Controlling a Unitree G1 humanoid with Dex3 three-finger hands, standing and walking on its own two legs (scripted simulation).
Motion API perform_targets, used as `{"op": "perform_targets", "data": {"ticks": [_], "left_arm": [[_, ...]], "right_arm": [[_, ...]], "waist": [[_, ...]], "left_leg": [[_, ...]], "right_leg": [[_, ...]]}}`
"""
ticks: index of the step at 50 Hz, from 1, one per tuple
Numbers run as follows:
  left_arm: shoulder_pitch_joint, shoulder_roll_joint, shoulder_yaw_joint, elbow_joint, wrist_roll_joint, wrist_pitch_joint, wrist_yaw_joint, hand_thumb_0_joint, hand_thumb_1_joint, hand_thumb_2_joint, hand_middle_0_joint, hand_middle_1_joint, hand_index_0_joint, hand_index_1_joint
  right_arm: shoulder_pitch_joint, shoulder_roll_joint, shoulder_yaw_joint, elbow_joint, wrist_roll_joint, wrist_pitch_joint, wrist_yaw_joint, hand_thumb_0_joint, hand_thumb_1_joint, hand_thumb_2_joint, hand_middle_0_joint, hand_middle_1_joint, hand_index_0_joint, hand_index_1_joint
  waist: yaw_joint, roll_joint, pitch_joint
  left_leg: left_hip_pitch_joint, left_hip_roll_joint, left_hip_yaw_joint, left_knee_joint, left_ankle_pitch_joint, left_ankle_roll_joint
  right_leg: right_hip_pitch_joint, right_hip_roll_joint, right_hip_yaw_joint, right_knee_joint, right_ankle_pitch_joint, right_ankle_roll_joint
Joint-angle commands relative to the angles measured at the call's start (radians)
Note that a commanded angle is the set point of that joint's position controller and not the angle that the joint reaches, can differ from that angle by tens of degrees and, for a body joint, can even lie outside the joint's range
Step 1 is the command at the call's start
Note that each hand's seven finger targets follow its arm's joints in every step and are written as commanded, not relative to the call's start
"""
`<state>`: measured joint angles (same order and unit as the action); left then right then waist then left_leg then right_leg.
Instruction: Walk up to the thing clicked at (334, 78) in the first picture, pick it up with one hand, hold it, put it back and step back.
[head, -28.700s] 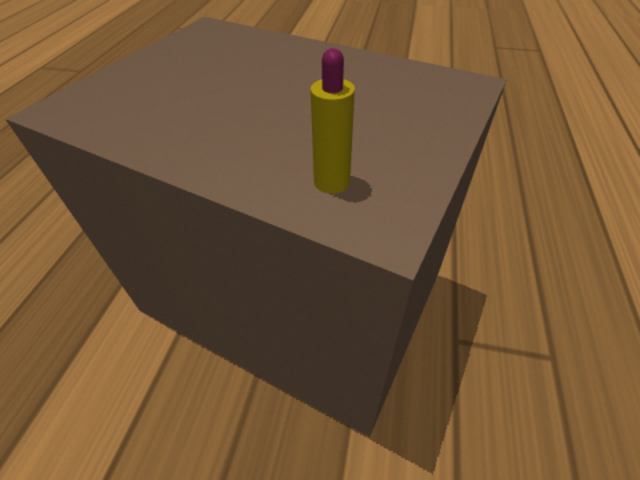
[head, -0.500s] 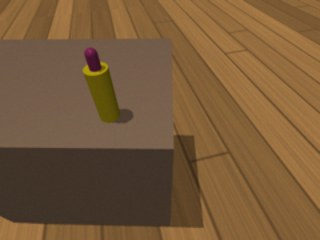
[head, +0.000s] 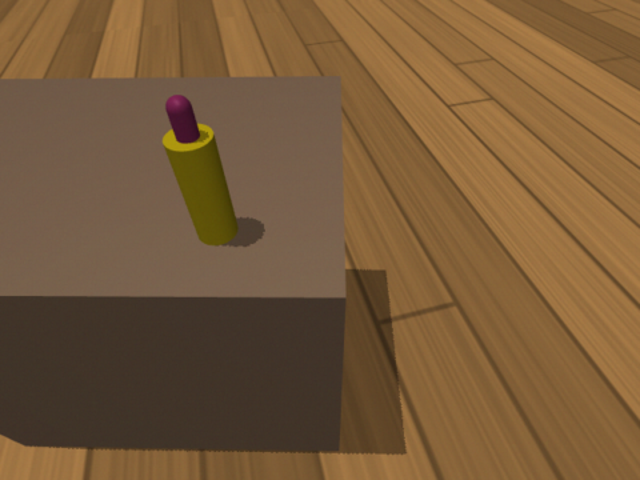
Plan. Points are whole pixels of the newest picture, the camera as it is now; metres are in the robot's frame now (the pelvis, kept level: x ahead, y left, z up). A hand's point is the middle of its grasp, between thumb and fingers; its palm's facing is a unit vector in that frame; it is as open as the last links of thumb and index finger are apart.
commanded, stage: stand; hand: left
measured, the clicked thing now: (200, 174) +0.49 +0.20 +0.13
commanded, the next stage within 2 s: step back in 1.88 s
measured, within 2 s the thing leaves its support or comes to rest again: neither
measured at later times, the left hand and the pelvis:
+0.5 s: hand out of the picture +0.08 +0.25 -0.16, palm faces -0.04 -0.93 -0.36, open 7.4 cm; pelvis +0.01 +0.00 +0.00, yaw +0 degrees
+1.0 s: hand out of the picture +0.08 +0.25 -0.15, palm faces -0.03 -0.93 -0.36, open 7.4 cm; pelvis +0.01 +0.00 +0.00, yaw +0 degrees
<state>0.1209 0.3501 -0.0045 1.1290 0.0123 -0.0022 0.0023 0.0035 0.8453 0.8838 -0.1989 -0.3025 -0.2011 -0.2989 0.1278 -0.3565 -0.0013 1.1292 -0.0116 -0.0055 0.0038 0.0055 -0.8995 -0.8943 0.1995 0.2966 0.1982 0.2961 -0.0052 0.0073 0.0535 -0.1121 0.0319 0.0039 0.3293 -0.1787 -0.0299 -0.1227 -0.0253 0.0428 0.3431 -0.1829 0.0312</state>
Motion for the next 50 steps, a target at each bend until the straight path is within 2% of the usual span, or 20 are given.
{"op": "perform_targets", "data": {"ticks": [1, 4, 6, 10, 15, 23, 28, 45, 50], "left_arm": [[-0.025, 0.222, 0.038, -0.056, -0.004, -0.023, 0.009, 0.0, 0.9, 0.9, -0.2, -0.3, -0.2, -0.301], [-0.035, 0.222, 0.039, -0.062, -0.004, -0.025, 0.008, 0.0, 0.9, 0.9, -0.2, -0.3, -0.2, -0.301], [-0.027, 0.22, 0.038, -0.06, -0.006, -0.026, 0.009, 0.0, 0.9, 0.9, -0.2, -0.3, -0.2, -0.301], [-0.035, 0.224, 0.039, -0.064, -0.005, -0.024, 0.009, 0.0, 0.9, 0.9, -0.2, -0.3, -0.2, -0.301], [-0.031, 0.227, 0.04, -0.062, -0.006, -0.023, 0.008, 0.0, 0.9, 0.9, -0.2, -0.3, -0.2, -0.301], [-0.029, 0.221, 0.039, -0.063, -0.004, -0.025, 0.009, 0.0, 0.9, 0.9, -0.2, -0.3, -0.2, -0.301], [-0.028, 0.221, 0.041, -0.062, -0.005, -0.022, 0.01, 0.0, 0.9, 0.9, -0.2, -0.3, -0.2, -0.301], [-0.029, 0.224, 0.042, -0.07, -0.004, -0.026, 0.01, 0.0, 0.9, 0.9, -0.2, -0.3, -0.2, -0.301], [-0.032, 0.223, 0.042, -0.069, -0.005, -0.023, 0.009, 0.0, 0.9, 0.9, -0.2, -0.3, -0.2, -0.301]], "right_arm": [[-0.033, -0.209, -0.042, -0.055, 0.004, -0.016, -0.009, 0.0, -0.9, -0.9, 0.2, 0.3, 0.2, 0.3], [-0.026, -0.209, -0.041, -0.057, 0.002, -0.019, -0.009, 0.0, -0.9, -0.9, 0.2, 0.3, 0.2, 0.3], [-0.029, -0.212, -0.043, -0.056, 0.003, -0.018, -0.008, 0.0, -0.9, -0.9, 0.2, 0.3, 0.2, 0.3], [-0.028, -0.203, -0.042, -0.059, 0.002, -0.018, -0.009, 0.0, -0.9, -0.9, 0.2, 0.3, 0.2, 0.3], [-0.025, -0.202, -0.041, -0.057, 0.003, -0.02, -0.01, 0.0, -0.9, -0.9, 0.2, 0.3, 0.2, 0.3], [-0.031, -0.206, -0.043, -0.06, 0.005, -0.021, -0.012, 0.0, -0.9, -0.9, 0.2, 0.3, 0.2, 0.3], [-0.032, -0.209, -0.043, -0.061, 0.005, -0.018, -0.012, 0.0, -0.9, -0.9, 0.2, 0.3, 0.2, 0.3], [-0.028, -0.204, -0.045, -0.061, 0.004, -0.019, -0.01, 0.0, -0.9, -0.9, 0.2, 0.3, 0.2, 0.3], [-0.035, -0.204, -0.047, -0.061, 0.004, -0.017, -0.009, 0.0, -0.9, -0.9, 0.2, 0.3, 0.2, 0.3]], "waist": [[0.004, -0.013, -0.044], [0.003, -0.008, -0.075], [0.001, -0.008, -0.057], [-0.001, -0.013, -0.071], [0.0, -0.001, -0.068], [0.004, -0.016, -0.092], [0.003, -0.009, -0.075], [0.0, -0.014, -0.075], [0.001, -0.015, -0.064]], "left_leg": [[0.01, 0.093, -0.074, -0.065, 0.022, 0.043], [0.025, 0.097, -0.068, -0.05, 0.09, 0.044], [0.016, 0.09, -0.068, -0.055, 0.064, 0.04], [0.023, 0.095, -0.068, -0.05, 0.094, 0.039], [0.014, 0.094, -0.068, -0.059, 0.081, 0.038], [0.054, 0.1, -0.061, -0.035, 0.172, 0.043], [0.052, 0.099, -0.061, -0.043, 0.138, 0.041], [0.047, 0.101, -0.057, -0.045, 0.121, 0.041], [0.046, 0.098, -0.057, -0.051, 0.097, 0.038]], "right_leg": [[-0.033, -0.088, 0.059, -0.064, 0.067, -0.047], [-0.005, -0.097, 0.064, -0.052, 0.129, -0.05], [-0.015, -0.092, 0.061, -0.06, 0.1, -0.045], [-0.009, -0.092, 0.059, -0.052, 0.125, -0.049], [-0.002, -0.092, 0.06, -0.048, 0.118, -0.05], [0.012, -0.099, 0.058, -0.037, 0.213, -0.048], [-0.01, -0.094, 0.058, -0.051, 0.175, -0.046], [0.0, -0.098, 0.063, -0.057, 0.176, -0.048], [-0.015, -0.091, 0.064, -0.058, 0.136, -0.053]]}}
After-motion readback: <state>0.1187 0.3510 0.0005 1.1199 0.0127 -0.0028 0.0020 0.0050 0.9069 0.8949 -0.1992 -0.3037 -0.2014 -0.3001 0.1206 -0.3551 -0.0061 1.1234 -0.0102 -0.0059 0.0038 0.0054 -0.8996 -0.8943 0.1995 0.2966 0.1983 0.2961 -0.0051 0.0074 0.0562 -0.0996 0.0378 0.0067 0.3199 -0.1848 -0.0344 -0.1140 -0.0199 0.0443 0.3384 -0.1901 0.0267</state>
